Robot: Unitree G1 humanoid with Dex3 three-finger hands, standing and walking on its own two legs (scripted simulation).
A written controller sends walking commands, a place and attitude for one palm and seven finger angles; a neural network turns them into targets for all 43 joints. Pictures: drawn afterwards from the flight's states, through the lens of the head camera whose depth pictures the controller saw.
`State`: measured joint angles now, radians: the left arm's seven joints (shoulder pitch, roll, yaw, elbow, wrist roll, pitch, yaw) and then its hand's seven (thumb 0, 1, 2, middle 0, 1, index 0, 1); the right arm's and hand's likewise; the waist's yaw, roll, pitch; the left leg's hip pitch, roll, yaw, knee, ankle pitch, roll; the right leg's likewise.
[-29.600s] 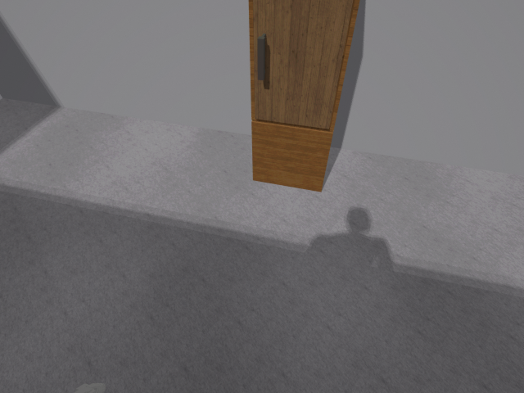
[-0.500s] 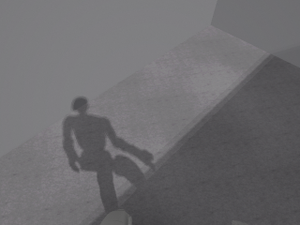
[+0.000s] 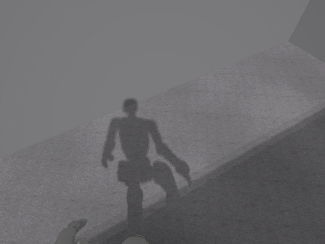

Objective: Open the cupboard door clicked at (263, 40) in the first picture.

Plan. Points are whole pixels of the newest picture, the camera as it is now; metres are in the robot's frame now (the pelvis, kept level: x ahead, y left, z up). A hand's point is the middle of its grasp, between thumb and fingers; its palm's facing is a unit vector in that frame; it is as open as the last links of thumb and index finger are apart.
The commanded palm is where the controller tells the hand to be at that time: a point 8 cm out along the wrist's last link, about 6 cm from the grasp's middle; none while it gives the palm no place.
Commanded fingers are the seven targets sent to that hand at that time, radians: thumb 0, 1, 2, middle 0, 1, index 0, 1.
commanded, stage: turn to face it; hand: left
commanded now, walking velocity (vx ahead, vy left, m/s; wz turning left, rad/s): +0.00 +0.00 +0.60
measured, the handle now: out of the picture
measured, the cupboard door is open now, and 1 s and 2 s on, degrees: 56 56 56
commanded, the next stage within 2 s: none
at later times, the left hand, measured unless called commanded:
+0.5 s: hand out of the picture -0.02 +0.23 -0.17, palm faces +0.35 -0.90 -0.25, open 7.4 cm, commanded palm none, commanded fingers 0.00 0.90 0.90 -0.20 -0.30 -0.20 -0.30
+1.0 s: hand out of the picture +0.00 +0.15 -0.13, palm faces +0.55 -0.79 -0.26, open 7.4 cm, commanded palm none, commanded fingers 0.00 0.90 0.90 -0.20 -0.30 -0.20 -0.30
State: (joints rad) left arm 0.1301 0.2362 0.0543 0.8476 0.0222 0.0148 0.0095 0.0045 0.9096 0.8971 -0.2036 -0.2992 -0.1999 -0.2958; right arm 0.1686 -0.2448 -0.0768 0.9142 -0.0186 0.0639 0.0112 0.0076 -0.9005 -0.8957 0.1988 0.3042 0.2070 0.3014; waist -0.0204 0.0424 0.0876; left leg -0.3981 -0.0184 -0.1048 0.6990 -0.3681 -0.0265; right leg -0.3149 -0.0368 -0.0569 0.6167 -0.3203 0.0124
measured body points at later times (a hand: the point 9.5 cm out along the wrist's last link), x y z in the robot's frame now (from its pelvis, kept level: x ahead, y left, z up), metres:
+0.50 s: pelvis +0.00 +0.01 +0.01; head +0.04 +0.05 +0.45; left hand -0.04 +0.28 -0.15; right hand +0.20 -0.20 -0.12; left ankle -0.03 +0.10 -0.72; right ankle +0.00 -0.14 -0.65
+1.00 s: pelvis +0.03 -0.06 +0.02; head +0.08 -0.05 +0.46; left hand -0.03 +0.19 -0.11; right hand +0.23 -0.24 -0.14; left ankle -0.07 +0.05 -0.63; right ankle +0.06 -0.15 -0.72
